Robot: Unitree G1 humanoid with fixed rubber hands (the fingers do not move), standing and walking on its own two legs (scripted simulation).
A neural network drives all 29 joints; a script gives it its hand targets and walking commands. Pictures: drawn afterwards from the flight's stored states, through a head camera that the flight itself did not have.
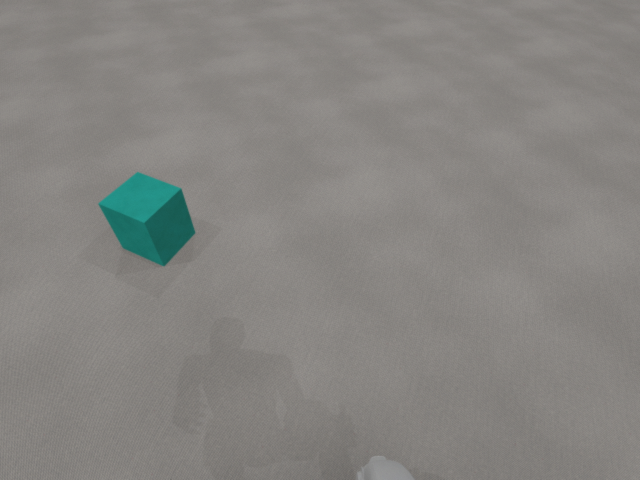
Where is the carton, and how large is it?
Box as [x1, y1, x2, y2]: [98, 172, 194, 265]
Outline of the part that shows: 137,172 98,203 121,245 124,248 159,264 164,265 194,233 194,230 181,189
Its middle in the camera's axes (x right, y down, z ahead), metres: -0.66 -0.09 +1.50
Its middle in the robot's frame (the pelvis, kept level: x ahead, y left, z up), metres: +1.13 +0.63 -0.63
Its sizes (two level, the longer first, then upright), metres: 0.210 0.200 0.250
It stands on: the floor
